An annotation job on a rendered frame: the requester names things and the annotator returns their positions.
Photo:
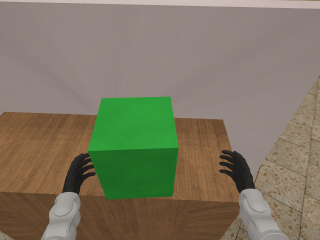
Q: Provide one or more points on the robot left hand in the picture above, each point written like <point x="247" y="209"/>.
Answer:
<point x="75" y="177"/>

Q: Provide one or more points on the robot left forearm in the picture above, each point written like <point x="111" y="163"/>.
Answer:
<point x="64" y="217"/>

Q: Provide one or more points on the carton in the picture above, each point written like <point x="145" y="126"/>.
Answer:
<point x="134" y="147"/>

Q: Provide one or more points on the pedestal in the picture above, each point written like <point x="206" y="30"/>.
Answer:
<point x="36" y="152"/>

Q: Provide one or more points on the robot right hand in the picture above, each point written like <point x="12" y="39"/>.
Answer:
<point x="240" y="173"/>

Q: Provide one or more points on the robot right forearm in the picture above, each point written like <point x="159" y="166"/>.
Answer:
<point x="256" y="214"/>

